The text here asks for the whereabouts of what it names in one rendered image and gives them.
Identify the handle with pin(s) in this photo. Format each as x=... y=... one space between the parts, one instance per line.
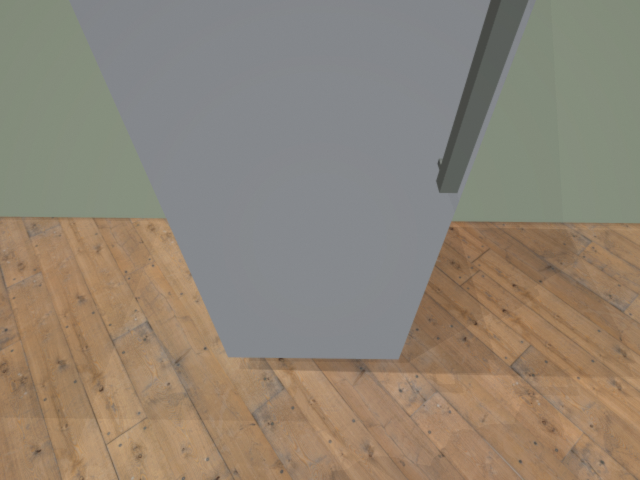
x=499 y=30

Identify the fridge door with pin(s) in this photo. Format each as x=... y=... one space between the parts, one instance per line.
x=293 y=146

